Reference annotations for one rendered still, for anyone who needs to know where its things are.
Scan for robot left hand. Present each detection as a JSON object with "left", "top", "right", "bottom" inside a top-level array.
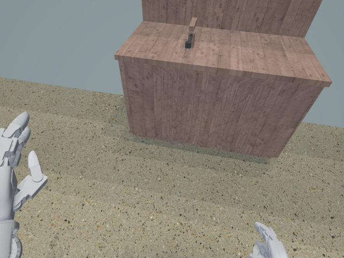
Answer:
[{"left": 0, "top": 112, "right": 47, "bottom": 221}]

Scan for robot right hand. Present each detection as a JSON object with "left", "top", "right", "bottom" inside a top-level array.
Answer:
[{"left": 249, "top": 222, "right": 289, "bottom": 258}]

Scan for robot left forearm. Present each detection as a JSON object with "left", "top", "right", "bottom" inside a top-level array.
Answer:
[{"left": 0, "top": 220, "right": 23, "bottom": 258}]

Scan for tap lever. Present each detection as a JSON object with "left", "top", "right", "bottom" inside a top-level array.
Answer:
[{"left": 185, "top": 34, "right": 193, "bottom": 49}]

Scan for counter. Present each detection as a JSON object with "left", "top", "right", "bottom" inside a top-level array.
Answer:
[{"left": 114, "top": 0, "right": 332, "bottom": 159}]

